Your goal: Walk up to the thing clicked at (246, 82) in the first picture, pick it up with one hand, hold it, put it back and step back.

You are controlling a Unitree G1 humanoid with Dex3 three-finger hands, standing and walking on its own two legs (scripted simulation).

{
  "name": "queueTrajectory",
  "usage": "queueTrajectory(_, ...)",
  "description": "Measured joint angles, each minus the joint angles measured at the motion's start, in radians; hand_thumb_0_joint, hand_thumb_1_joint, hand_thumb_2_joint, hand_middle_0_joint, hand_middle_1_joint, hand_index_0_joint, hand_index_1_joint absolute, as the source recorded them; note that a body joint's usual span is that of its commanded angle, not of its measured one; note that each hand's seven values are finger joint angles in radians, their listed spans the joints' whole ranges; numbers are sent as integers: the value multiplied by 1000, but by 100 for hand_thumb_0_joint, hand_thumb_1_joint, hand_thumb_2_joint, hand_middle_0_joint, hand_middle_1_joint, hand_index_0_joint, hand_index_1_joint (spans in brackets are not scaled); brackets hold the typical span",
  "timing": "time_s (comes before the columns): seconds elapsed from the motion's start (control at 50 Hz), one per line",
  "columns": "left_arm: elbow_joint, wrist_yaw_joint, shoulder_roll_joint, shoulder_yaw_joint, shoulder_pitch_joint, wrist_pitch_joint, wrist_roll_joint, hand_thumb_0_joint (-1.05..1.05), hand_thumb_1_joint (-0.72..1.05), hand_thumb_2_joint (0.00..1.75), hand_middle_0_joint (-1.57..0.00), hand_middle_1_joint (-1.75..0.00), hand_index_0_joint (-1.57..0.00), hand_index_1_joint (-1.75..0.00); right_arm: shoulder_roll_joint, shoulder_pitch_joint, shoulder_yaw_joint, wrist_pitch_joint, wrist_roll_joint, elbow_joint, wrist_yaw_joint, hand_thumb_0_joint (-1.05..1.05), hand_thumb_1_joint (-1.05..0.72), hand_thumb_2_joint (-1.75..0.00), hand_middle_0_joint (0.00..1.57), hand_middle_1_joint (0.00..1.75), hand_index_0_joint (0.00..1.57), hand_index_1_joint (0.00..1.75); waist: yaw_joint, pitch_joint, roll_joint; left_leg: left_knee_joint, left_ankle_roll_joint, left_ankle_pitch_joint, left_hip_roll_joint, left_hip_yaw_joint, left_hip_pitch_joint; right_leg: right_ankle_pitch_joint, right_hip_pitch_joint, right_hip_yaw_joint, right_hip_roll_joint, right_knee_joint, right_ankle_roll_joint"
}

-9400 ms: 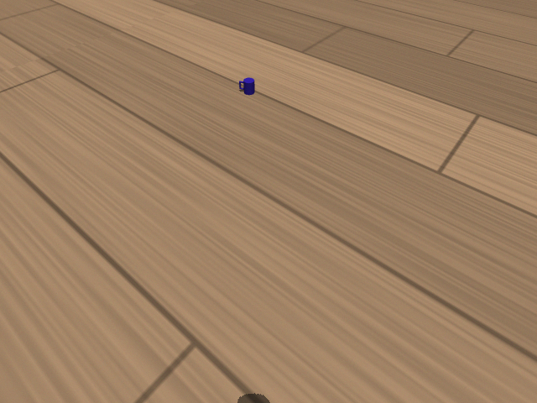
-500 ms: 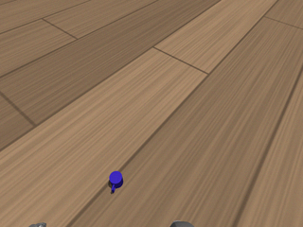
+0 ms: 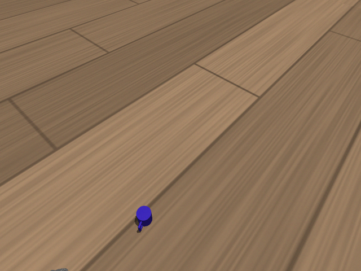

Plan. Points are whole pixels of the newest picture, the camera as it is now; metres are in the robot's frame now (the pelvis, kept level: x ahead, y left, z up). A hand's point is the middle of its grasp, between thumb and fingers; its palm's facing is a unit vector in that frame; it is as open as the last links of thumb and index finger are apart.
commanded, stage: walk up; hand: left
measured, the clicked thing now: (143, 219) +0.48 +0.18 -0.72
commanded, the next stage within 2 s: none
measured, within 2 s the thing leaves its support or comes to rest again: neither
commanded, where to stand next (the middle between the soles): +0.09 -0.03 m, yaw -2 degrees
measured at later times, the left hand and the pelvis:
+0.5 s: hand out of the picture +0.09 +0.24 -0.14, palm faces +0.04 -0.92 -0.40, open 7.3 cm; pelvis +0.05 -0.04 -0.01, yaw +2 degrees
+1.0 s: hand (75, 250) +0.21 +0.27 -0.17, palm faces -0.01 -0.93 -0.37, open 7.3 cm; pelvis +0.07 +0.01 -0.01, yaw +0 degrees
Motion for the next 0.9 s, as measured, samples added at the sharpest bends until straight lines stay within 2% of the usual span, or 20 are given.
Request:
queueTrajectory(0.24, 69, 3, -6, -10, 27, -11, 3, 1, 91, 90, -20, -29, -21, -30, -7, -69, 2, 1, 13, 24, 3, 1, -90, -90, 21, 29, 21, 30, 20, -11, 30, -94, -6, 46, 3, -1, 44, 36, 38, -2, 2, -79, -2)
queueTrajectory(0.26, 67, -1, -8, -8, 31, -11, 7, 1, 91, 90, -20, -29, -21, -30, -7, -67, -1, 0, 8, 20, 7, 1, -90, -90, 21, 29, 21, 30, 21, -14, 34, -90, 2, 28, 5, 0, 45, 3, 35, -2, 5, -66, -8)
queueTrajectory(0.32, 55, -21, -5, 2, 72, -14, 27, 1, 91, 90, -20, -29, -21, -30, -6, -20, -13, -14, -9, -4, 25, 1, -90, -90, 21, 29, 21, 30, 16, -55, 37, -83, 31, -77, 8, -3, 58, -208, 9, 0, 14, 42, -24)
queueTrajectory(0.34, 47, -26, 0, 6, 87, -13, 31, 1, 91, 90, -20, -29, -21, -30, -6, 0, -17, -16, -12, -12, 27, 1, -90, -90, 21, 30, 21, 30, 12, -68, 38, -96, 35, -73, 11, -4, 67, -228, -3, -7, 16, 92, -23)
queueTrajectory(0.38, 26, -30, 12, 13, 108, -19, 33, 1, 91, 90, -20, -29, -21, -30, -14, 31, -26, -21, -18, -24, 26, 1, -90, -90, 21, 30, 21, 30, 1, -72, 46, -113, 39, 13, 28, -7, 80, -220, -6, -27, 18, 139, -28)
queueTrajectory(0.42, 3, -30, 31, 22, 124, -38, 32, 1, 91, 90, -20, -29, -21, -30, -21, 50, -31, -19, -19, -29, 25, 1, -90, -90, 21, 30, 21, 30, 10, -58, 32, -61, 4, -7, 30, -1, 78, -173, 25, -23, 7, 68, -37)
queueTrajectory(0.44, -4, -26, 33, 30, 132, -48, 34, 0, 91, 90, -20, -29, -21, -30, -29, 53, -33, -13, -19, -32, 26, 1, -90, -90, 21, 30, 21, 30, 15, -47, 40, -4, 3, -51, 40, -1, 68, -97, 37, -26, 16, 55, -38)
queueTrajectory(0.46, -10, -22, 28, 36, 138, -57, 37, 0, 91, 90, -20, -29, -21, -30, -39, 56, -37, -5, -17, -35, 25, 1, -90, -90, 21, 30, 21, 30, 13, -36, 60, 88, 17, -98, 54, -16, 40, -89, 44, -40, 32, 67, -41)
queueTrajectory(0.5, -22, -14, 16, 37, 159, -66, 43, 0, 91, 90, -20, -29, -21, -30, -51, 70, -43, 13, -15, -43, 20, 1, -90, -90, 21, 30, 21, 30, 14, -34, 80, 272, 34, -163, 29, -54, -40, -111, 63, -57, 43, 69, -47)
queueTrajectory(0.56, -40, -8, 4, 28, 197, -72, 39, 0, 91, 90, -20, -29, -21, -30, -66, 82, -50, 18, -12, -58, 25, 1, -90, -90, 20, 29, 21, 30, 25, -26, 87, 420, 46, -147, -4, -53, -150, -103, 108, -52, 44, 5, -53)
queueTrajectory(0.62, -53, 6, -1, 16, 227, -83, 29, 0, 90, 90, -20, -30, -21, -30, -80, 83, -55, 19, -12, -82, 29, 1, -90, -90, 20, 29, 21, 30, 24, -4, 100, 427, 33, -97, 4, -62, -231, -83, 150, -48, 49, -57, -44)
queueTrajectory(0.68, -64, 24, -2, 5, 230, -81, 22, 0, 90, 90, -21, -30, -21, -30, -83, 70, -57, 33, -9, -98, 23, 1, -91, -90, 20, 29, 20, 30, 22, 26, 106, 344, 20, -61, 25, -79, -261, -96, 161, -41, 49, -55, -38)
queueTrajectory(0.76, -96, 38, 4, -4, 187, -52, 8, 1, 90, 90, -21, -30, -21, -30, -67, 41, -50, 42, 4, -106, 14, 1, -91, -90, 20, 29, 20, 30, 17, 68, 89, 236, 19, 8, 31, -59, -252, -154, 131, -36, 29, 30, -20)
queueTrajectory(0.8, -121, 41, 11, -7, 158, -32, 1, 1, 90, 90, -21, -30, -21, -30, -56, 35, -45, 40, 8, -115, 10, 1, -91, -90, 20, 29, 20, 30, 9, 77, 74, 155, 27, 87, 22, -32, -221, -200, 96, -38, 13, 107, -8)
queueTrajectory(0.82, -132, 42, 17, -7, 139, -22, -4, 1, 90, 90, -21, -30, -21, -30, -50, 32, -44, 37, 8, -118, 7, 1, -91, -90, 20, 29, 20, 30, 3, 81, 64, 120, 18, 109, 14, -24, -205, -228, 75, -40, 2, 154, -1)
queueTrajectory(0.84, -140, 44, 24, -5, 110, -11, -11, 1, 90, 90, -21, -30, -21, -30, -36, 20, -44, 36, 7, -120, 4, 1, -91, -90, 20, 29, 20, 30, 2, 96, 38, 124, 13, 92, -4, -13, -206, -241, 47, -28, -17, 211, -1)
queueTrajectory(0.86, -150, 48, 29, -1, 79, 0, -19, 1, 90, 90, -20, -30, -21, -30, -23, 7, -42, 36, 6, -128, 2, 1, -91, -90, 20, 29, 20, 30, 4, 116, 19, 131, 14, 84, -14, -4, -210, -261, 13, 4, -14, 282, -9)
queueTrajectory(0.9, -172, 58, 34, 0, 30, 15, -25, 1, 90, 90, -20, -29, -21, -30, -6, -18, -34, 36, 7, -150, 1, 1, -90, -90, 20, 29, 21, 30, -1, 143, 10, 135, 22, 86, -11, -4, -219, -393, -55, 56, 38, 459, -23)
